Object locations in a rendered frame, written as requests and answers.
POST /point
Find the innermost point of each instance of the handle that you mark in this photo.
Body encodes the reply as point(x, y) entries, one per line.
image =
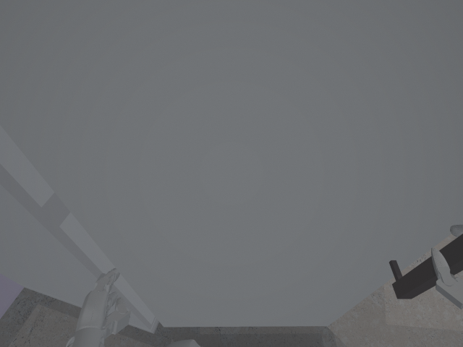
point(423, 277)

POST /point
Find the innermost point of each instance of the robot left forearm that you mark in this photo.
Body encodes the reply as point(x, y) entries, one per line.
point(87, 337)

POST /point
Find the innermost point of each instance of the robot right hand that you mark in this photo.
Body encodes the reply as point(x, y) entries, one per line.
point(451, 288)

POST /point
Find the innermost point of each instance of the fridge door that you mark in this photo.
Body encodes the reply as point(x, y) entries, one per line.
point(244, 163)

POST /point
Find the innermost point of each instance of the robot left hand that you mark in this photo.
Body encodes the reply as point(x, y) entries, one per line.
point(97, 304)

